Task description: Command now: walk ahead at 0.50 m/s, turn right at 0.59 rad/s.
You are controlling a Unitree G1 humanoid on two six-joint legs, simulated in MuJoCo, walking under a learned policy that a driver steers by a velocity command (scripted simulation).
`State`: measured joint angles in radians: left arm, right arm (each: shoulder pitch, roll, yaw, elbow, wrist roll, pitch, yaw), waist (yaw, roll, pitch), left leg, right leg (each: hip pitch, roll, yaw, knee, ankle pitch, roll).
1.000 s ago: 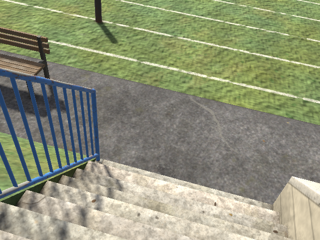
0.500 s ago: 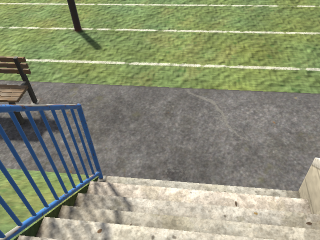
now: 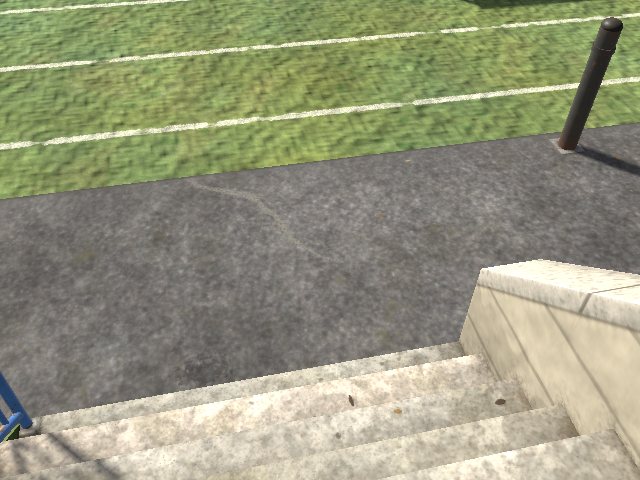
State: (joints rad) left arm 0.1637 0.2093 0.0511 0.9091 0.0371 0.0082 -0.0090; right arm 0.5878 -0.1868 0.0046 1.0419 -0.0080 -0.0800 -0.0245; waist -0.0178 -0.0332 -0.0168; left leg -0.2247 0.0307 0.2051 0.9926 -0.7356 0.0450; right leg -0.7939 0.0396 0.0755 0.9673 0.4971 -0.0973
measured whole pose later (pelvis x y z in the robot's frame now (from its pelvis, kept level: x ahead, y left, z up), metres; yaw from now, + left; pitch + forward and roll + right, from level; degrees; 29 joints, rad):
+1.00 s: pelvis +0.45 +0.01 -0.39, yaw +6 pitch -1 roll -2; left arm 0.15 0.18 0.01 0.90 0.06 -0.01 0.01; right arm 0.61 -0.13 0.01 1.04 0.01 -0.03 -0.04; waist -0.05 -0.04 -0.03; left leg -0.27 -0.16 -0.15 0.93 -0.62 0.12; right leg -0.84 -0.02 0.05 1.07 0.31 0.01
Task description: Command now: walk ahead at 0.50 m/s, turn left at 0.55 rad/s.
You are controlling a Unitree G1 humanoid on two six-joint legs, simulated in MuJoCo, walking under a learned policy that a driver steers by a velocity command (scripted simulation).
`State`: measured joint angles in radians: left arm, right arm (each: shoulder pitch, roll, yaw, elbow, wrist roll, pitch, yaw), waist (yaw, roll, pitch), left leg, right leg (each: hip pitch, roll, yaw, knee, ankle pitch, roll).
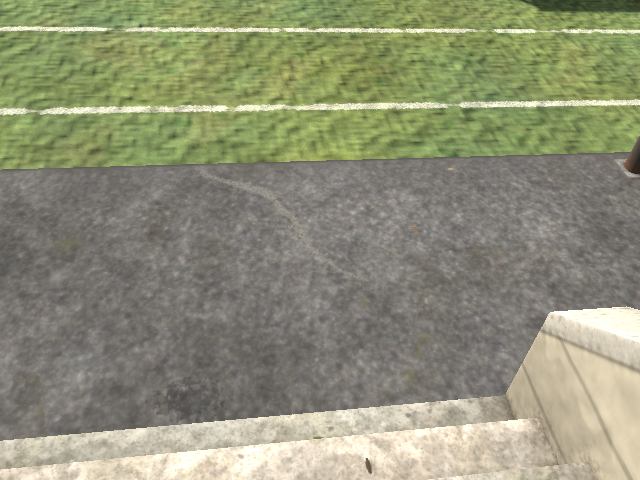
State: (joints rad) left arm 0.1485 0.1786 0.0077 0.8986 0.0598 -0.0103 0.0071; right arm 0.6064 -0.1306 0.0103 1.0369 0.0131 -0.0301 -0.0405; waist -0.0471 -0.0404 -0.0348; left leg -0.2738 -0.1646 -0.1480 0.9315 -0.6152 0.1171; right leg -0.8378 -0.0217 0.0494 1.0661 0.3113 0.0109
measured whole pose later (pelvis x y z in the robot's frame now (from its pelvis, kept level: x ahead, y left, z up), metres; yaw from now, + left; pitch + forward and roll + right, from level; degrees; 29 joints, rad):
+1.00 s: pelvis +0.45 +0.06 -0.41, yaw +13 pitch -2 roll -1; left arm 0.27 0.22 0.05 0.97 0.05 -0.01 0.00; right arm 0.55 -0.17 0.01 1.10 0.00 -0.07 -0.01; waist 0.01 -0.02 -0.03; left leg -0.31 -0.02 0.05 0.94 -0.61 0.06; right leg -0.84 0.00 0.07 1.13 0.34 -0.02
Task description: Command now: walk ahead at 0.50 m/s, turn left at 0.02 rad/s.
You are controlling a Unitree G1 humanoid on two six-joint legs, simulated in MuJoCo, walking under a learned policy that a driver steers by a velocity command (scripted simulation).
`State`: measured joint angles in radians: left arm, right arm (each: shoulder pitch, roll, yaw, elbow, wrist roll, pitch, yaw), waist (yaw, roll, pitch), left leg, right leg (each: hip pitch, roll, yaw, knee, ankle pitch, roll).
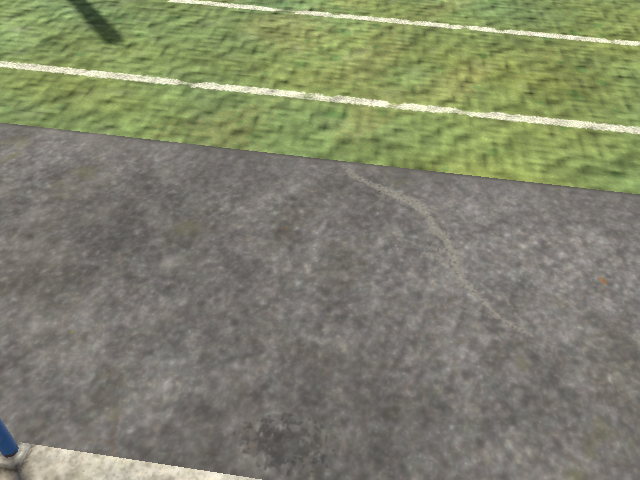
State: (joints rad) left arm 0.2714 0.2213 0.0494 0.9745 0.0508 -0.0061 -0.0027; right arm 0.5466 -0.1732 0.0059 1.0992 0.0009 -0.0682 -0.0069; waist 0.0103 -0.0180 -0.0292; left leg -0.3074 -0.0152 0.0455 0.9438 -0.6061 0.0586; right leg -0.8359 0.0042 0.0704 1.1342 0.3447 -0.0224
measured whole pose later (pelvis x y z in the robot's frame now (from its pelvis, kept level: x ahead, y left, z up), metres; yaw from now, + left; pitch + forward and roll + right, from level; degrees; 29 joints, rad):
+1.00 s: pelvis +0.46 -0.06 -0.38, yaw -1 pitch -2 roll -1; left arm 0.25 0.20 0.02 1.03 0.03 0.05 0.02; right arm 0.43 -0.15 0.05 1.08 0.01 -0.05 0.00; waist 0.01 -0.02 0.00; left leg -0.30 -0.02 0.08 0.70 -0.37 0.07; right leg -0.66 0.00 0.09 1.16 -0.07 -0.01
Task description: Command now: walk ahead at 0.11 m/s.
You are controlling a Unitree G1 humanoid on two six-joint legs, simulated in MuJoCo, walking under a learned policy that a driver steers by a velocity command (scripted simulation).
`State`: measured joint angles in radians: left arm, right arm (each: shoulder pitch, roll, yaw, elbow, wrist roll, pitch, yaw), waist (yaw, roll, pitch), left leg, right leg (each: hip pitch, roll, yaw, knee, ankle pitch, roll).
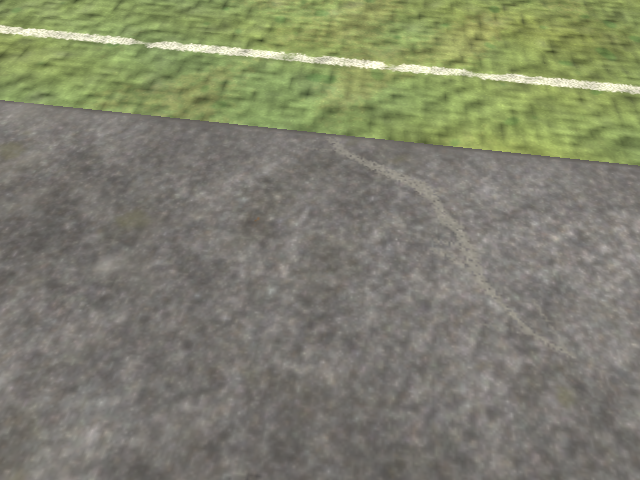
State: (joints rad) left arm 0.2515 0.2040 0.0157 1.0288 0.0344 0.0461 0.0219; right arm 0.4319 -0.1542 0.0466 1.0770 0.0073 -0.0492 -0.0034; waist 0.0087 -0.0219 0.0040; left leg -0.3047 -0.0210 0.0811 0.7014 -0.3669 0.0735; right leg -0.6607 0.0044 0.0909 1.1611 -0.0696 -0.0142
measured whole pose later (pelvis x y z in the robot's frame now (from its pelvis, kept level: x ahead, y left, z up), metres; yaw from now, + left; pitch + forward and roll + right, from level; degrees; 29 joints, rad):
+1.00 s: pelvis +0.16 +0.05 -0.07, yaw -2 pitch +0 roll +0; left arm 0.25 0.27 0.07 1.00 0.03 -0.01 0.00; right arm 0.48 -0.21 -0.03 1.11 -0.05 -0.08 0.00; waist -0.01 -0.02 0.00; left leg -0.37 0.00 0.16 1.13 -0.76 0.09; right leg -0.64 0.06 0.11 1.10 0.10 -0.08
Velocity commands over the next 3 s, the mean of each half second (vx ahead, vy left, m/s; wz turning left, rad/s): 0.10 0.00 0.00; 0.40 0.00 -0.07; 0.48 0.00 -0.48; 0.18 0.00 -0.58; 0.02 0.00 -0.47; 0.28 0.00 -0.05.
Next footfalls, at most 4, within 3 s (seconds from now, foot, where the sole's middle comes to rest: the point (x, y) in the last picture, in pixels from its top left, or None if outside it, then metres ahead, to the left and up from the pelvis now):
0.08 right None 0.07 -0.15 -0.75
0.82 left None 0.12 0.11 -0.76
1.24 right None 0.31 -0.01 -0.94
1.52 left None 0.64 0.15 -1.17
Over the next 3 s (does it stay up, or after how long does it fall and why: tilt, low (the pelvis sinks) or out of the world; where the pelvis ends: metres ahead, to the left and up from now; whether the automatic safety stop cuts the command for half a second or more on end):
stays up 0.75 -0.02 -0.38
